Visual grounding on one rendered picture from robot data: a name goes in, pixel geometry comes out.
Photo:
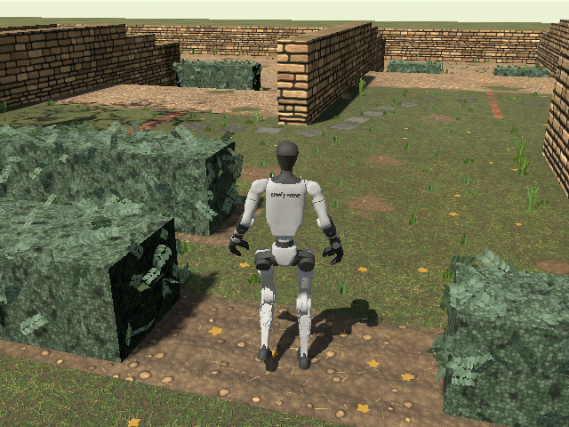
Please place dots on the left robot hand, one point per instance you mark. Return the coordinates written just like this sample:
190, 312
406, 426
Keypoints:
232, 246

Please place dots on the right robot hand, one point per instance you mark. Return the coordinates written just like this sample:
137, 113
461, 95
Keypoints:
331, 251

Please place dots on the left robot shin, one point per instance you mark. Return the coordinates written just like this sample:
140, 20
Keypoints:
266, 319

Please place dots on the humanoid robot head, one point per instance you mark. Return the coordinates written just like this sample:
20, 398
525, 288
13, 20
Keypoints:
286, 154

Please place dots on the robot left forearm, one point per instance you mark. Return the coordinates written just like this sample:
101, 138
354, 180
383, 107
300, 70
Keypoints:
240, 231

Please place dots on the robot right forearm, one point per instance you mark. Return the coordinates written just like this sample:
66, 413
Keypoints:
332, 235

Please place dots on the robot right upper arm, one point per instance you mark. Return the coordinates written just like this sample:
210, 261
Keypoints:
314, 189

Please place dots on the robot left upper arm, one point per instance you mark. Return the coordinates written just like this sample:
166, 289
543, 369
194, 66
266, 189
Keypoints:
252, 200

